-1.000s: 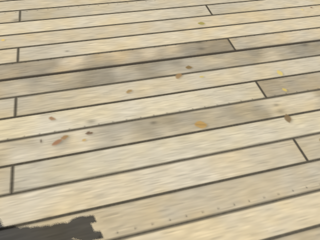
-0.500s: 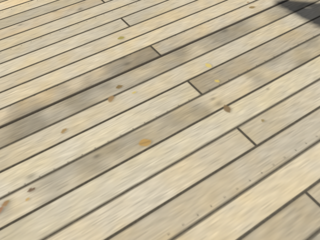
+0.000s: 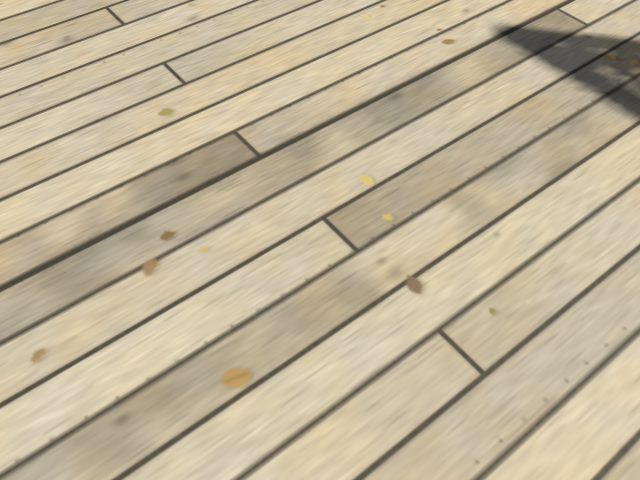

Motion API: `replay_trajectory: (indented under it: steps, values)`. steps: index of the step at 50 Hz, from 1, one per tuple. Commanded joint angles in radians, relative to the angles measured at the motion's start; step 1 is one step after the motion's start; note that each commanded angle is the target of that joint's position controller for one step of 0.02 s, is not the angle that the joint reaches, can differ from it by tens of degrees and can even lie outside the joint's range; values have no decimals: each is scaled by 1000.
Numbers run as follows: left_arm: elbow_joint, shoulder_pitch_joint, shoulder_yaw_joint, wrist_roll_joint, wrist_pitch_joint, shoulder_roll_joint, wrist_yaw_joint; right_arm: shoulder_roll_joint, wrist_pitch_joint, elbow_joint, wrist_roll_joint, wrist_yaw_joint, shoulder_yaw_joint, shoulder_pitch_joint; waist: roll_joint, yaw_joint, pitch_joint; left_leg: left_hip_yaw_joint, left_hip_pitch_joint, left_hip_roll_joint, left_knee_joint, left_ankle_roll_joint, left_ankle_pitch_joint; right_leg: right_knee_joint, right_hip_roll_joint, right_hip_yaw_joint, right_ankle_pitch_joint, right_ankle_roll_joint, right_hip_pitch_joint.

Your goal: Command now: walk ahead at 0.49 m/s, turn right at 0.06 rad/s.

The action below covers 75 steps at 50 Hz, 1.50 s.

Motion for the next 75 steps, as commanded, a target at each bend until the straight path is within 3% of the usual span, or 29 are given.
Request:
replay_trajectory:
  steps: [1,6,11,15,16,17,18,19,21,25,37,40,42,43,44,45,46,47,49,57,61,64,66,67,68,69,70,72,75]
  values:
    - [-64,39,16,11,0,59,5,-125,-26,-49,7,-6,-27,-29,112,36,-35,-278,52,282,-267,204,109,-84,-78,23,68,25,-105]
    - [-108,-142,-2,14,-17,28,-6,-163,-15,-20,19,-19,-34,22,87,-23,1,-134,58,223,-280,154,170,-432,-58,-22,370,42,-81]
    - [-157,-280,3,-1,-30,46,-32,-192,11,26,33,-19,-39,127,91,-77,25,-169,195,284,-218,130,145,-608,-19,-27,384,20,-70]
    - [-127,-113,41,6,-43,112,-35,-205,36,33,32,-29,-41,106,107,45,-63,-187,233,268,15,77,372,-714,40,-57,264,-37,192]
    - [-94,45,65,18,-43,168,-25,-157,34,21,19,-29,-23,105,82,116,-192,-147,121,209,233,40,332,-675,-26,-10,294,-77,455]
    - [-87,176,88,42,-37,271,-13,-53,19,-15,5,-26,10,180,-125,122,-372,-70,-228,77,621,-35,-28,-666,-294,345,240,-193,852]
    - [-75,209,79,35,-29,229,-17,-63,4,-9,29,-24,13,210,-259,124,-461,-156,-408,24,818,-54,-425,-814,-383,656,78,-269,918]
    - [-77,160,58,27,-27,159,-16,-161,2,-14,53,-23,-17,141,-143,133,-311,-190,-495,79,904,-53,-373,-840,-350,545,1,-227,813]
    - [-76,40,36,23,-28,95,-16,-153,10,-40,41,-26,-22,37,-55,83,-131,-150,-476,156,848,-55,-219,-896,-270,304,90,-182,558]
    - [-52,-51,37,30,-58,71,-16,-91,58,-33,37,-27,-25,68,-62,5,-43,-153,-365,197,763,-79,-88,-1014,-215,73,279,-171,360]
    - [42,48,78,3,-18,165,10,-54,56,-165,27,26,-10,-235,1,86,63,-34,-425,166,263,-30,120,-990,-238,-218,469,-128,570]
    - [43,28,90,-12,3,207,16,-96,64,-180,25,32,-33,-182,-42,28,-6,47,-281,83,245,28,-31,-812,-240,-260,899,-97,623]
    - [36,5,84,-20,14,201,20,-186,71,-115,30,16,-87,87,-23,-124,-152,69,106,-7,159,95,9,-440,-180,-305,977,-46,505]
    - [14,32,58,17,5,131,21,-283,82,-87,34,-7,-117,211,139,-148,-233,-201,403,156,144,160,60,-111,-119,-302,478,7,222]
    - [-47,81,23,29,-26,31,14,-357,67,-124,34,-5,-117,138,330,-32,-347,-817,648,378,-31,370,-159,220,111,-131,-258,64,-169]
    - [-59,-23,38,-7,-63,127,-1,-268,51,-139,28,4,-92,156,182,-111,-382,-863,656,399,-130,345,-227,266,67,54,-229,43,-275]
    - [-82,-85,39,-34,-79,139,-8,-215,38,-128,23,4,-78,133,150,-103,-250,-717,558,370,-128,304,-184,224,26,41,-149,20,-325]
    - [-74,-88,36,-15,-85,127,-1,-184,30,-131,26,5,-67,73,56,-51,-156,-595,401,322,-122,262,-71,124,-22,38,-71,12,-282]
    - [-60,-68,49,24,-70,141,4,-135,28,-158,13,-5,-49,-20,71,14,-102,-464,204,259,-147,231,110,-1,-65,42,8,24,-149]
    - [-110,-252,16,29,-41,52,-6,-184,35,-120,26,-45,-63,52,109,-36,-39,-294,17,145,-162,165,163,-494,15,-8,378,96,-40]
    - [-136,-335,22,10,-56,79,-25,-184,46,-93,34,-49,-64,116,128,-67,-31,-382,75,177,-100,146,65,-637,52,16,408,80,9]
    - [-132,-295,40,7,-68,113,-32,-180,54,-92,31,-53,-65,111,166,-35,-39,-470,147,207,-12,122,72,-682,58,30,290,40,65]
    - [-96,-136,63,16,-78,147,-23,-138,55,-106,26,-50,-52,87,165,52,-118,-443,110,144,148,76,152,-735,40,18,284,-15,310]
    - [-86,12,78,33,-80,200,-14,-80,52,-126,11,-46,-30,92,61,111,-260,-363,-9,82,422,37,26,-715,-126,176,232,-80,569]
    - [-48,94,95,44,-67,273,-19,-27,43,-153,40,-46,-13,235,-280,48,-375,-235,-368,-54,744,-32,-430,-810,-347,648,11,-246,874]
    - [-60,79,77,18,-61,180,-24,-133,43,-127,51,-50,-29,229,-199,68,-313,-253,-498,31,881,-48,-416,-864,-367,747,-219,-240,844]
    - [-70,37,60,15,-54,119,-18,-189,48,-136,44,-49,-45,117,-100,97,-186,-233,-527,66,914,-55,-318,-878,-321,582,-200,-194,727]
    - [-64,-43,42,32,-42,82,-15,-166,52,-163,19,-49,-48,14,-21,69,-47,-201,-469,115,854,-69,-206,-903,-235,350,119,-166,500]
    - [-35,-70,34,35,-52,67,-18,-98,66,-161,22,-46,-41,48,-65,9,-41,-165,-346,120,735,-90,-231,-904,-181,144,626,-177,380]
